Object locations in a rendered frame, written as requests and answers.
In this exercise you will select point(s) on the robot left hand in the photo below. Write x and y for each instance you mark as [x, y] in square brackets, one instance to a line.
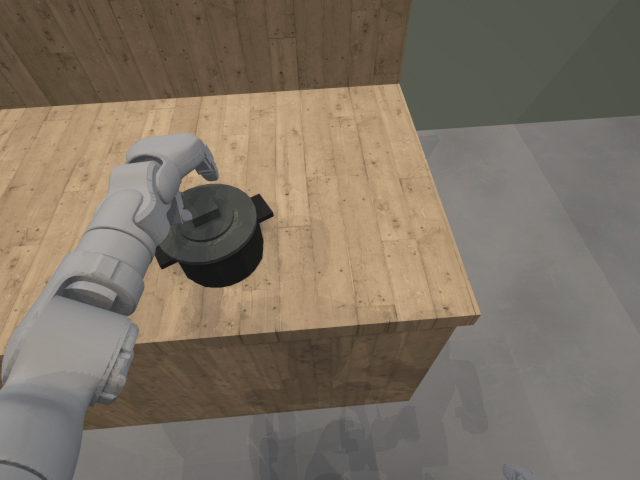
[187, 152]

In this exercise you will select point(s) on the table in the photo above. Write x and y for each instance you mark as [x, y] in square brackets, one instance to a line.
[360, 284]

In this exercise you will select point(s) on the left robot forearm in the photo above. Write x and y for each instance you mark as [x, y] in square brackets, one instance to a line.
[107, 267]

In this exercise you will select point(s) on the lid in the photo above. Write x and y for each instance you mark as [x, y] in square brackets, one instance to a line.
[218, 239]

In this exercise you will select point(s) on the left robot upper arm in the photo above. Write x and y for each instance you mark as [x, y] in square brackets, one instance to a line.
[76, 355]

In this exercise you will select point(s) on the knob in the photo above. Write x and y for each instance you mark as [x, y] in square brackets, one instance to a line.
[203, 209]

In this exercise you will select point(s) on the pot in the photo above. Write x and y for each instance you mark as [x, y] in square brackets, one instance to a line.
[233, 269]

